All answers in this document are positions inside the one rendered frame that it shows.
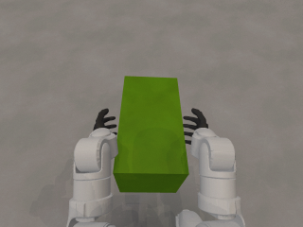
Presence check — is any robot right hand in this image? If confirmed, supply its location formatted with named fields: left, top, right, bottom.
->
left=183, top=108, right=208, bottom=145

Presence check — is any robot left forearm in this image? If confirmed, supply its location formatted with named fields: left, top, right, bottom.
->
left=66, top=128, right=118, bottom=227

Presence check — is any robot left hand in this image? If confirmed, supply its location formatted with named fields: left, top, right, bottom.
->
left=93, top=108, right=117, bottom=135

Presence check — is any robot right forearm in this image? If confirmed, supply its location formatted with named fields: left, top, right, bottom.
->
left=190, top=128, right=246, bottom=227

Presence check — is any right robot thigh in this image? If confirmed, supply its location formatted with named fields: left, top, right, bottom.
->
left=175, top=211, right=202, bottom=227

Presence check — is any carton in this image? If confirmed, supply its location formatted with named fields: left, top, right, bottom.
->
left=113, top=76, right=189, bottom=193

